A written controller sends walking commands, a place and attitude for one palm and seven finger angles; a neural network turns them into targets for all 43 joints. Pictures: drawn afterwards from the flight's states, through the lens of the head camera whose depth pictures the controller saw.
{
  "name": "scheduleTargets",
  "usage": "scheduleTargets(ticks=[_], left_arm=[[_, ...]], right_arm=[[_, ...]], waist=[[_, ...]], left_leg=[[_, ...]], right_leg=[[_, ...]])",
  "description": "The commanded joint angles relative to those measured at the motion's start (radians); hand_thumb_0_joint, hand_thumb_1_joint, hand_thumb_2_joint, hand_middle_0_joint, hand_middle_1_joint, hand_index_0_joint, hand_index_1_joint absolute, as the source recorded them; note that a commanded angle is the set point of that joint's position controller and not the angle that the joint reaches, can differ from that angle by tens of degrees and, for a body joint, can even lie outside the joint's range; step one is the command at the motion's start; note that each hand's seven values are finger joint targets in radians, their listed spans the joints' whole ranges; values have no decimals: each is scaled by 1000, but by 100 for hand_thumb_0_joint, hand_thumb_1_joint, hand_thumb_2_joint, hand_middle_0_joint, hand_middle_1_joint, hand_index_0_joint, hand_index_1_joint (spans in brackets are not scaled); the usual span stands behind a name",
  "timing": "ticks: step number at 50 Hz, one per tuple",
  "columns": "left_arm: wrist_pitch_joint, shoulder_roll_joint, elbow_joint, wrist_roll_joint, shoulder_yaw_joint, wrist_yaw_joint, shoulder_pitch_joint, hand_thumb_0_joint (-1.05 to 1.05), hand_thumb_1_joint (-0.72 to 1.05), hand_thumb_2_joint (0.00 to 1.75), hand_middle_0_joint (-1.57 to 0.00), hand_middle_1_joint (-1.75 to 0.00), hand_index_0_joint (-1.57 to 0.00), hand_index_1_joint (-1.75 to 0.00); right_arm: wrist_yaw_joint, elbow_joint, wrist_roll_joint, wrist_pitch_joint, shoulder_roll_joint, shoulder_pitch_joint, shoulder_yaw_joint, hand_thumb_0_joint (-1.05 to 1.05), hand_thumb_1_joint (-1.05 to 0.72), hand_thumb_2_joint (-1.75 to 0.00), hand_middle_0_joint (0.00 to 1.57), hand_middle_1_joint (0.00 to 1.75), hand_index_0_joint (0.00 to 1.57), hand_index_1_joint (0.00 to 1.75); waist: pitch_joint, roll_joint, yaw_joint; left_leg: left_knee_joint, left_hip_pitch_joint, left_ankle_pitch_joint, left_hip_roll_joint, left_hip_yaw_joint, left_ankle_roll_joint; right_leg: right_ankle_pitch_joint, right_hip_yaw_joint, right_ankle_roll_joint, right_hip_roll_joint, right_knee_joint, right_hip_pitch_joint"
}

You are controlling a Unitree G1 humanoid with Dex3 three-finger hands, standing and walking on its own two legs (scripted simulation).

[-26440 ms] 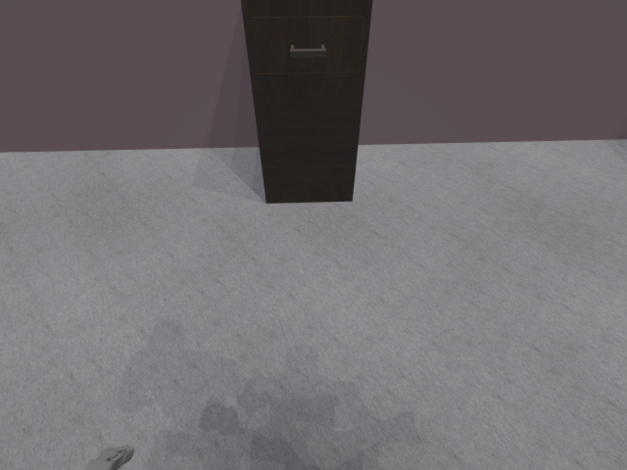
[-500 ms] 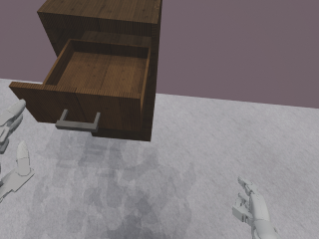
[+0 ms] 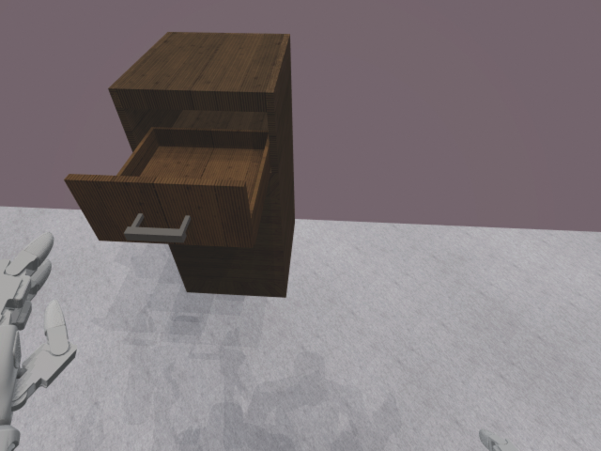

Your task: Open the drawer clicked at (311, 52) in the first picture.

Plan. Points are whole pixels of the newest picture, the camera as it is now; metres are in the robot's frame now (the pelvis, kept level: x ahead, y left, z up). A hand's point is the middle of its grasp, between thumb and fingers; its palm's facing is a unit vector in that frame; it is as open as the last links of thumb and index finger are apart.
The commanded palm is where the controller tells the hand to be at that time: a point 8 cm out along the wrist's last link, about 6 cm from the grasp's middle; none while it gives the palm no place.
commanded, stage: stop stepping back and stand still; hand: left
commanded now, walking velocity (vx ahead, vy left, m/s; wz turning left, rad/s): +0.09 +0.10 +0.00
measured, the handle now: (159, 227) +0.56 +0.31 -0.05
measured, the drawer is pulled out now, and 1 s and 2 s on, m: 0.30 0.30 0.30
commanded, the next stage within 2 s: let the arm hang, fingers relaxed in 0.88 s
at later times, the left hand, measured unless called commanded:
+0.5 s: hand (19, 388) +0.16 +0.26 +0.14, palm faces +0.44 -0.81 -0.39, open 7.4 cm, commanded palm +0.10 +0.31 +0.17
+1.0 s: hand (24, 364) +0.18 +0.28 +0.14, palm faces +0.34 -0.80 -0.49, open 7.4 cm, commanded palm none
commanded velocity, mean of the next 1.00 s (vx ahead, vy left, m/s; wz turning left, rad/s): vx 0.03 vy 0.00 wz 0.00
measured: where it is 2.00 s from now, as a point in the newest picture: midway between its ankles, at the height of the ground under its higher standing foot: outside the picture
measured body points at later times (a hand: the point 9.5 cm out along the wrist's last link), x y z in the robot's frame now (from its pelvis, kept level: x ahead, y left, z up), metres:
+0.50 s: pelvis -0.01 +0.02 -0.01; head -0.02 +0.03 +0.44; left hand +0.13 +0.31 +0.16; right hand +0.16 -0.20 -0.10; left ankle +0.00 +0.14 -0.75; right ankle +0.03 -0.06 -0.75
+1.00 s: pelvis +0.00 +0.03 -0.01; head +0.02 +0.03 +0.44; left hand +0.16 +0.32 +0.16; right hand +0.19 -0.20 -0.09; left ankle +0.00 +0.14 -0.75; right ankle +0.01 -0.06 -0.75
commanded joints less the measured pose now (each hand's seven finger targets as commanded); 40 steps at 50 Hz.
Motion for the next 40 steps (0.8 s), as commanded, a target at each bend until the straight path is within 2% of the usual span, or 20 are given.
scheduleTargets(ticks=[1,4,6,7,10,12,14,15,17,19,21,22,23,25,26,28,30,33,37,40], left_arm=[[-79,203,-227,7,171,44,-4,0,90,90,-20,-30,-20,-30],[-90,196,-268,-4,166,44,6,0,90,90,-20,-30,-20,-30],[-106,185,-301,-5,161,41,-8,0,90,90,-20,-30,-20,-30],[-103,189,-308,-2,172,42,-6,0,90,90,-20,-30,-20,-30],[-81,181,-242,4,173,44,-16,0,90,90,-20,-30,-20,-30],[-75,166,-182,5,156,42,-48,0,90,90,-20,-30,-20,-30],[-74,168,-157,10,142,35,-90,0,90,90,-20,-30,-20,-30],[-77,173,-144,12,142,33,-117,0,90,90,-20,-30,-20,-30],[-83,159,-141,16,124,22,-133,0,90,90,-20,-30,-20,-30],[-83,163,-205,12,119,22,-154,0,90,90,-20,-30,-20,-30],[-83,170,-253,11,126,30,-136,0,90,90,-20,-30,-20,-30],[-79,172,-269,10,130,34,-109,0,90,90,-20,-30,-20,-30],[-78,180,-319,6,131,37,-106,0,90,90,-20,-30,-20,-30],[-91,165,-395,6,127,45,-119,0,90,90,-20,-30,-20,-30],[-92,181,-394,13,148,52,-111,0,90,90,-20,-30,-20,-30],[-76,203,-348,7,184,49,-68,0,90,90,-20,-30,-20,-30],[-66,165,-304,6,158,46,-28,0,90,90,-20,-30,-20,-30],[-67,150,-253,-1,144,34,-10,0,90,90,-20,-30,-20,-30],[-70,160,-252,-17,154,31,9,0,90,90,-20,-30,-20,-30],[-65,171,-279,-24,172,31,49,0,90,90,-20,-30,-20,-30]], right_arm=[[-5,-198,-6,-85,-54,-155,-21,0,-90,-90,20,30,20,30],[-1,-214,-5,-91,-69,-126,-24,0,-90,-90,20,30,20,30],[6,-228,-8,-97,-102,-128,-37,0,-90,-90,20,30,20,30],[12,-226,0,-105,-99,-135,-38,0,-90,-90,20,30,20,30],[-2,-206,9,-106,-75,-169,-18,0,-90,-90,20,30,20,30],[-3,-191,6,-105,-80,-161,-20,0,-90,-90,20,30,20,30],[4,-185,6,-95,-75,-162,-30,0,-90,-90,20,30,20,30],[10,-176,6,-85,-67,-159,-33,0,-90,-90,20,30,20,30],[17,-168,-1,-69,-68,-151,-30,0,-90,-90,20,30,20,30],[21,-183,-3,-60,-40,-170,-6,0,-90,-90,20,30,20,30],[15,-187,-10,-65,-29,-176,8,0,-90,-90,20,30,20,30],[9,-186,-11,-67,-27,-169,10,0,-90,-90,20,30,20,30],[2,-194,-13,-72,-46,-166,5,0,-90,-90,20,30,20,30],[4,-217,-20,-81,-62,-169,3,0,-90,-90,20,30,20,30],[11,-220,-12,-92,-46,-170,5,0,-90,-90,20,30,20,30],[10,-210,-6,-106,-31,-178,7,0,-90,-90,20,30,20,30],[14,-204,0,-110,-36,-162,11,0,-90,-90,20,30,20,30],[23,-200,6,-106,-56,-169,-1,0,-90,-90,20,30,20,30],[32,-203,16,-82,-51,-167,-9,0,-90,-90,20,30,20,30],[30,-221,15,-63,-42,-188,-3,0,-90,-90,20,30,20,30]], waist=[[3,-127,23],[-1,22,4],[27,216,13],[19,219,21],[134,233,16],[171,78,9],[150,-166,9],[133,-187,17],[115,-147,10],[91,-105,8],[57,-95,9],[56,-24,8],[55,68,6],[76,286,23],[57,271,34],[59,236,37],[81,183,28],[29,74,9],[-74,-17,4],[-70,-2,11]], left_leg=[[-277,15,-52,-15,55,32],[-471,111,-24,15,-5,62],[-512,114,-52,158,-222,125],[-490,129,17,213,-271,137],[-512,-138,-263,172,-174,101],[-368,-156,-157,90,-104,70],[-60,-151,-112,-13,-10,27],[90,-132,-132,-15,-18,19],[170,-137,-78,14,-56,17],[30,-37,-38,33,-41,20],[-174,111,26,23,-5,25],[-270,175,57,-1,16,22],[-350,217,59,12,-16,19],[-531,135,-103,205,-313,93],[-561,93,-39,266,-367,123],[-559,17,-50,236,-259,99],[-449,34,205,194,-170,76],[-302,72,408,91,-62,6],[-229,127,418,53,-25,-9],[-271,133,383,45,-27,-6]], right_leg=[[-419,310,-20,-251,-244,115],[-287,219,27,-148,-88,143],[-203,108,70,-22,125,56],[-145,41,82,8,208,13],[-200,58,74,9,153,118],[-221,171,52,-23,23,117],[-435,493,-35,-212,-196,64],[-536,579,-69,-287,-279,28],[-454,519,-76,-295,-265,13],[-299,376,-86,-267,-221,-25],[-301,262,-53,-213,-190,-64],[-331,234,-27,-170,-170,-82],[-312,204,-4,-137,-97,-90],[-233,108,65,-2,151,-85],[-199,71,83,26,249,-45],[-206,83,84,16,277,23],[-106,70,86,13,137,64],[278,149,56,-33,29,152],[500,203,25,-104,25,216],[434,195,30,-100,9,214]])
